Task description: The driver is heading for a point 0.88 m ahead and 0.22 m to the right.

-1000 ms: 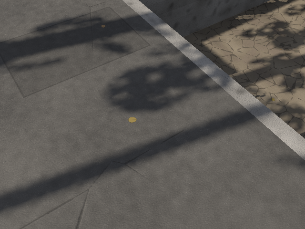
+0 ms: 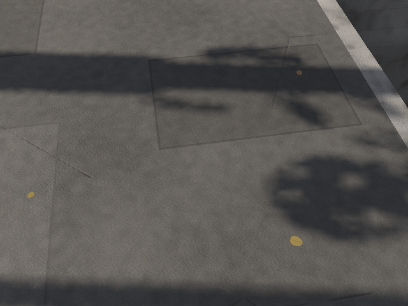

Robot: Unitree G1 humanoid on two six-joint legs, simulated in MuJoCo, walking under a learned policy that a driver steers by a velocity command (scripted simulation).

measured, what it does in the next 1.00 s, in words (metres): walks ahead, turning right: right foot, then left foot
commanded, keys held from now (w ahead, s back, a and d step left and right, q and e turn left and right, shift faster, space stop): w+e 1.00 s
